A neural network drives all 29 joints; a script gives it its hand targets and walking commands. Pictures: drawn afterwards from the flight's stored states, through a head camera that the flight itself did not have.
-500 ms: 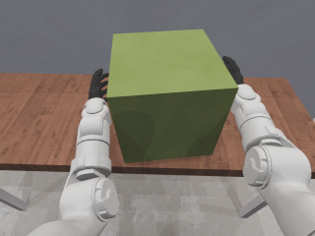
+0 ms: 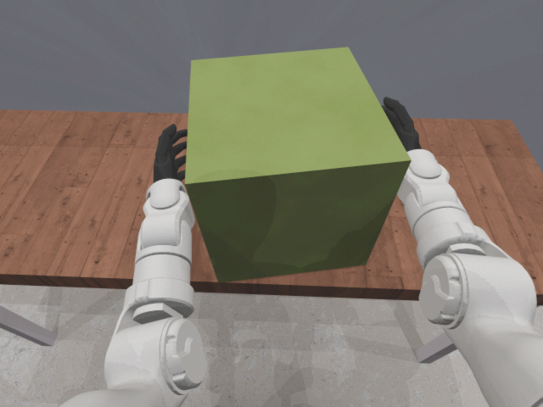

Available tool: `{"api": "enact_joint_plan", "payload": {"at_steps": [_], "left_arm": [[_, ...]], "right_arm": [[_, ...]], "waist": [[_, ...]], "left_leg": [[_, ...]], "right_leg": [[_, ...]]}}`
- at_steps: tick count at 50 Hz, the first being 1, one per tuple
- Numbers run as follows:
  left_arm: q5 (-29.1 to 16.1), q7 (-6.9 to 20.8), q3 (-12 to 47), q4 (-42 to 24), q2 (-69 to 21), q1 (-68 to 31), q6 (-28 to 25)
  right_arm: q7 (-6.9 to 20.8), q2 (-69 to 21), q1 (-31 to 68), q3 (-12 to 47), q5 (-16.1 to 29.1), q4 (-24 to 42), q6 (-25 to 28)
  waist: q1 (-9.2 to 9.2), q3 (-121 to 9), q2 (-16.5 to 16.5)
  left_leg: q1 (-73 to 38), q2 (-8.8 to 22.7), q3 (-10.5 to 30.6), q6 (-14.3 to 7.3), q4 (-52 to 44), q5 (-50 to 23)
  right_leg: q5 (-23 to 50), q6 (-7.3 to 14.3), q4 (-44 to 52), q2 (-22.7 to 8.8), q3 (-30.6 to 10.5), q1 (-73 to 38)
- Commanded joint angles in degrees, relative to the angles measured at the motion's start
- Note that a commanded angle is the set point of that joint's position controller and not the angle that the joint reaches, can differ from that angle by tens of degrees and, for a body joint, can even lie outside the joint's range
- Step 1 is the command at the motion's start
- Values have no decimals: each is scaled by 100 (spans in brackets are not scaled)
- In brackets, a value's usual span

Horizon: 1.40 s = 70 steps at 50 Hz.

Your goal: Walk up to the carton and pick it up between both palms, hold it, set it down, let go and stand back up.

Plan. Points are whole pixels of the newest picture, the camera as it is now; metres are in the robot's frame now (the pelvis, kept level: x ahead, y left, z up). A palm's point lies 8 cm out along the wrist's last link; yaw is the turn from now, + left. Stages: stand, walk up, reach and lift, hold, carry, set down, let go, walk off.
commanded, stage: set down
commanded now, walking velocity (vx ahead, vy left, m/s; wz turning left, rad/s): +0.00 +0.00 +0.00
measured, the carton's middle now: (282, 166) +0.47 +0.05 +0.06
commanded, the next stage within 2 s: none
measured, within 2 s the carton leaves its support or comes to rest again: neither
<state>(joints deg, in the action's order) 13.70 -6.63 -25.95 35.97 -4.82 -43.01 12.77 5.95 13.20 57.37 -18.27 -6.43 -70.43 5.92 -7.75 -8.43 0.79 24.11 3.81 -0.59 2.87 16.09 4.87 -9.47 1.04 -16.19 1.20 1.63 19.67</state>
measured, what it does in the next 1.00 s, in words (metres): stands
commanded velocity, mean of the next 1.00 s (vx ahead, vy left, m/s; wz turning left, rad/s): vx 0.00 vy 0.00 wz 0.00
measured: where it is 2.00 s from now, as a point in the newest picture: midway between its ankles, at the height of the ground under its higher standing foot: outside the picture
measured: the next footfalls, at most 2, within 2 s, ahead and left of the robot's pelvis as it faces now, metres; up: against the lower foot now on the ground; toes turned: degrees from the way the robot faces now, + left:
none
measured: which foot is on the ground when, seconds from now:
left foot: down 0.00-1.00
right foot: down 0.00-1.00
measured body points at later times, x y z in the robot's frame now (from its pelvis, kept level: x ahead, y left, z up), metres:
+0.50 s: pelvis +0.00 +0.00 +0.00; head +0.05 +0.00 +0.45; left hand +0.40 +0.22 +0.10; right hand +0.48 -0.13 +0.11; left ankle +0.02 +0.15 -0.75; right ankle -0.03 -0.11 -0.75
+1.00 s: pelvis +0.00 +0.00 +0.00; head +0.05 +0.01 +0.45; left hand +0.40 +0.22 +0.09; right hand +0.48 -0.13 +0.11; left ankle +0.02 +0.15 -0.75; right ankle -0.03 -0.10 -0.75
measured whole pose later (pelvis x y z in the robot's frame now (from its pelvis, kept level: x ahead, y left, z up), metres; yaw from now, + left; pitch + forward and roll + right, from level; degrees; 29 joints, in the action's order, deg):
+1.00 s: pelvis +0.00 +0.00 +0.00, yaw -1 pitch +11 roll +0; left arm 17.1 -4.8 -29.4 35.1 -6.8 -41.2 8.5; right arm 8.3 10.4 53.9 -24.5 -11.1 -65.7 6.4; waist -7.4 -6.3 1.5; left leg 21.3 3.7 -2.6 2.5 15.2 5.0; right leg -10.2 0.9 -16.8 0.4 2.0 17.9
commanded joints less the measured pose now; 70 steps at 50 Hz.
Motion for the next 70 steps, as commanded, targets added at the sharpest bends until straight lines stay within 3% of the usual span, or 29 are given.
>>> {"api": "enact_joint_plan", "payload": {"at_steps": [1, 10, 19, 32, 47, 61, 65, 66, 69, 70], "left_arm": [[-127, 496, 1739, -559, -2147, -3616, -336], [-72, 460, 1583, -361, -2181, -3539, -456], [35, 480, 1488, -330, -2097, -3284, -416], [177, 650, 1227, -171, -1999, -2820, -444], [315, 630, 1146, -158, -1920, -2407, -469], [508, 658, 850, -57, -1903, -2302, -478], [457, 601, 809, -90, -1618, -2231, -484], [475, 557, 736, -126, -1484, -2217, -501], [412, 490, 732, -147, -1294, -2278, -550], [345, 402, 676, -96, -873, -2158, -560]], "right_arm": [[751, -2441, 3354, 860, -134, 722, 270], [833, -2336, 3293, 724, -277, 796, 317], [887, -2261, 3033, 571, -407, 647, 260], [835, -2396, 2697, 583, -509, 753, 217], [862, -2275, 2195, 321, -631, 718, 171], [901, -2359, 2084, 83, -843, 784, 70], [862, -2071, 1992, 29, -799, 815, 7], [835, -1978, 1980, 69, -762, 893, 14], [752, -1836, 2069, 135, -674, 934, -9], [720, -1311, 1962, 187, -523, 938, 1]], "waist": [[-10, -3479, 287], [-78, -3338, 461], [-66, -3069, 282], [-21, -2677, 442], [21, -2424, 272], [-29, -2094, 340], [13, -2110, 312], [-85, -2151, 332], [-82, -2169, 291], [-151, -2359, 262]], "left_leg": [[-2237, -279, -535, -26, 466, -2358], [-2296, -235, -547, -86, 360, -2026], [-2309, -239, -583, -93, 334, -1919], [-1790, -323, -663, -206, 223, -1695], [-1982, -276, -665, -219, 249, -1778], [-1901, -298, -681, -304, 256, -1865], [-1857, -303, -673, -298, 263, -1880], [-1862, -315, -697, -302, 274, -1914], [-1720, -321, -691, -320, 260, -1816], [-1797, -316, -712, -282, 310, -1925]], "right_leg": [[2863, -389, -264, 25, 474, -1173], [2040, -317, -72, 64, 500, -903], [1755, -279, -6, 50, 517, -773], [2319, -398, -215, -38, 399, -1300], [1880, -306, -119, -1, 418, -1004], [1754, -298, -104, 15, 377, -1002], [1711, -292, -91, 22, 352, -943], [1750, -303, -101, 25, 313, -1000], [1766, -313, -114, -6, 274, -1064], [1911, -309, -166, 37, 266, -1099]]}}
